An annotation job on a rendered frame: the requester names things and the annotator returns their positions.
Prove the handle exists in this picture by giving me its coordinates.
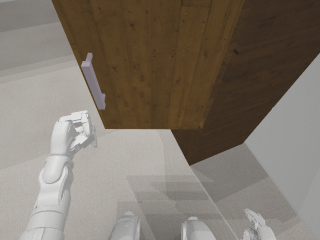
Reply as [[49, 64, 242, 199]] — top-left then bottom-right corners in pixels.
[[81, 53, 106, 110]]

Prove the robot right shin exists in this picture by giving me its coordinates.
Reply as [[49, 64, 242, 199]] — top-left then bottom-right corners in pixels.
[[188, 216, 198, 221]]

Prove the left robot hand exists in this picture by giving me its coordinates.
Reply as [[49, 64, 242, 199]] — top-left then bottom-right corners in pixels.
[[50, 110, 98, 160]]

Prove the right robot hand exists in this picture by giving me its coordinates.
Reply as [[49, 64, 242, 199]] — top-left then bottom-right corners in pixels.
[[241, 208, 277, 240]]

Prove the left robot forearm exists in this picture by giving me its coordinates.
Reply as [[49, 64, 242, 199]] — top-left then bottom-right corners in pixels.
[[19, 154, 74, 240]]

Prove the robot left shin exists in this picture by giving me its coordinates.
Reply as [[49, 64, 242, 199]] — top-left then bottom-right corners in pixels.
[[124, 212, 134, 216]]

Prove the cupboard door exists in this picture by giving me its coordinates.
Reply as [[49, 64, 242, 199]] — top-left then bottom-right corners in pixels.
[[51, 0, 245, 130]]

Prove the robot shin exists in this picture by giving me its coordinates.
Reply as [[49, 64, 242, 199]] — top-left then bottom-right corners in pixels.
[[124, 212, 134, 216], [188, 216, 198, 221]]

